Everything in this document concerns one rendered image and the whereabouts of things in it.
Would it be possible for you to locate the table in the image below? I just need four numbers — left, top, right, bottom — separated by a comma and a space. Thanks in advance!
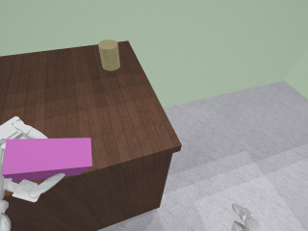
0, 40, 182, 231

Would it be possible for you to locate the robot left forearm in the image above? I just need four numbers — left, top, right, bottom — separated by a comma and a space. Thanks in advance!
0, 199, 12, 231

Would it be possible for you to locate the robot left hand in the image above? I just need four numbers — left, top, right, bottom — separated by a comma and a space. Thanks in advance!
0, 116, 65, 203

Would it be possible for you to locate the robot right hand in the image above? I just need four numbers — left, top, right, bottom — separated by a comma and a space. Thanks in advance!
231, 203, 264, 231

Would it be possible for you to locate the sponge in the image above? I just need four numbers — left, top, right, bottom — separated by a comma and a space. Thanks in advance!
2, 138, 92, 183

